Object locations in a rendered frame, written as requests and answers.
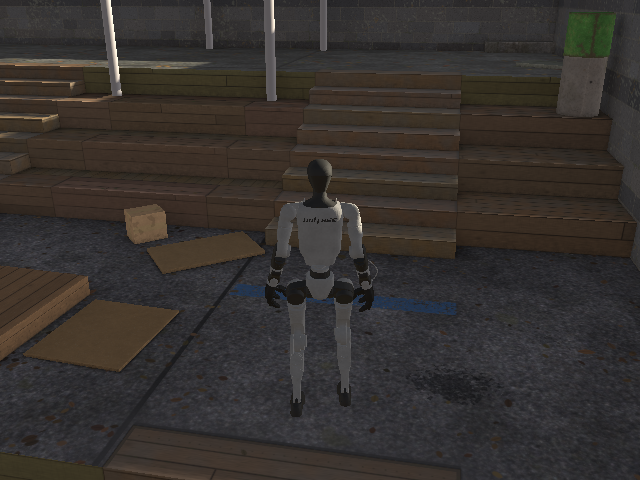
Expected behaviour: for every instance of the robot right hand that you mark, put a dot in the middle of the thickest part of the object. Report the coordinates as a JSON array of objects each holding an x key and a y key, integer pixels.
[{"x": 368, "y": 297}]

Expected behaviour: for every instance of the robot right forearm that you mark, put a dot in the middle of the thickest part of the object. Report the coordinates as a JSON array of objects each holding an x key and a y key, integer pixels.
[{"x": 362, "y": 270}]

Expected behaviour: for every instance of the robot right upper arm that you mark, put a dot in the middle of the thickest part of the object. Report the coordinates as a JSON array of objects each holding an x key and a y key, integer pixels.
[{"x": 351, "y": 212}]

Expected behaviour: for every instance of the robot left hand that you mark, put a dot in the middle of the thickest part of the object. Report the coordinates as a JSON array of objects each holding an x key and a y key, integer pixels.
[{"x": 270, "y": 294}]

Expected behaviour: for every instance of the robot left forearm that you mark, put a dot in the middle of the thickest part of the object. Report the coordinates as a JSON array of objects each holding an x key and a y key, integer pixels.
[{"x": 276, "y": 269}]

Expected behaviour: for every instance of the robot left upper arm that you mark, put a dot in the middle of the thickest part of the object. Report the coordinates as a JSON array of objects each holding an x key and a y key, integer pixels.
[{"x": 288, "y": 212}]

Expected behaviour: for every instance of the robot left foot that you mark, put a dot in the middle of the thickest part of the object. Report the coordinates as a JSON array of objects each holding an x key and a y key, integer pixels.
[{"x": 296, "y": 408}]

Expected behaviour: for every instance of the right robot thigh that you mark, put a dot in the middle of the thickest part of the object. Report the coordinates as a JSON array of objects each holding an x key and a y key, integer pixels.
[{"x": 343, "y": 300}]

